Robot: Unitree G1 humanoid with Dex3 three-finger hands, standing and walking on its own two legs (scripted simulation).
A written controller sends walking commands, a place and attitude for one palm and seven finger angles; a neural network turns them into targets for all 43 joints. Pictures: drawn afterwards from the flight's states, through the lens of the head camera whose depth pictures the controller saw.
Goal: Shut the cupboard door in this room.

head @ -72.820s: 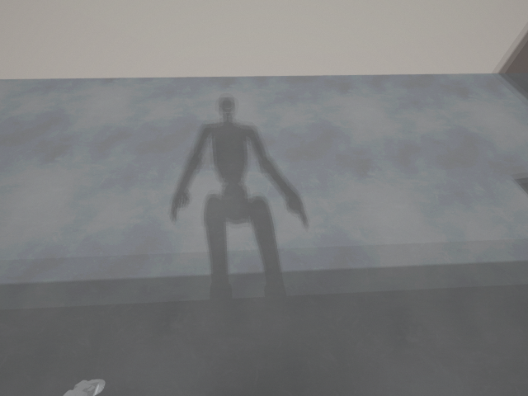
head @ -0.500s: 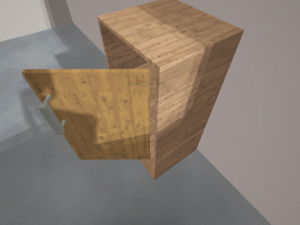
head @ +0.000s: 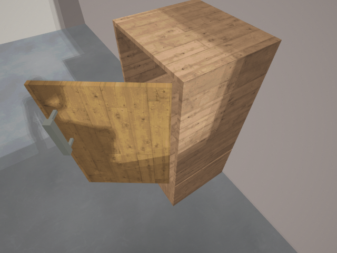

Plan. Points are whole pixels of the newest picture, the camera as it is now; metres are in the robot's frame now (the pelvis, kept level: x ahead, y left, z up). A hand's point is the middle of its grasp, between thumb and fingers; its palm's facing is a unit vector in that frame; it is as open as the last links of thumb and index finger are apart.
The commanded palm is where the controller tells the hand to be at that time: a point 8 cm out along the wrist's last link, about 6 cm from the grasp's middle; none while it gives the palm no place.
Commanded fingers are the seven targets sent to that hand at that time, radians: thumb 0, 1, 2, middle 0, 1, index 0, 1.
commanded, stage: come to a stop and stand still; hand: left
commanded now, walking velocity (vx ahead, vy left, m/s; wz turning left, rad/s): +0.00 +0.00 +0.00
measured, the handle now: (61, 133) +0.44 +0.37 -0.04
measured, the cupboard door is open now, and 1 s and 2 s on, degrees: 55 55 55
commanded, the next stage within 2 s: look again from close up in 0.34 s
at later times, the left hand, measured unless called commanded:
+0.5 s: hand out of the picture +0.04 +0.21 -0.17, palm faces +0.02 -0.97 -0.24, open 7.4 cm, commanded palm none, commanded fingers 0.00 0.90 0.90 -0.20 -0.30 -0.20 -0.30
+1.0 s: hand out of the picture +0.00 +0.25 -0.18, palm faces -0.03 -0.97 -0.23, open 7.4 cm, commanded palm none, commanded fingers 0.00 0.90 0.90 -0.20 -0.30 -0.20 -0.30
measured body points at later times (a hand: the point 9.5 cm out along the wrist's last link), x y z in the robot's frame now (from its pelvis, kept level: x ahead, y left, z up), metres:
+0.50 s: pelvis +0.01 +0.02 +0.00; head +0.04 +0.02 +0.45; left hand +0.04 +0.26 -0.15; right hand +0.05 -0.22 -0.16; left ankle -0.01 +0.15 -0.74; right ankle -0.05 -0.10 -0.74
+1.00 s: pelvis -0.02 +0.06 +0.00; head +0.00 +0.06 +0.45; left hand +0.00 +0.30 -0.16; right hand +0.01 -0.18 -0.16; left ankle -0.01 +0.15 -0.74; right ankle -0.05 -0.10 -0.74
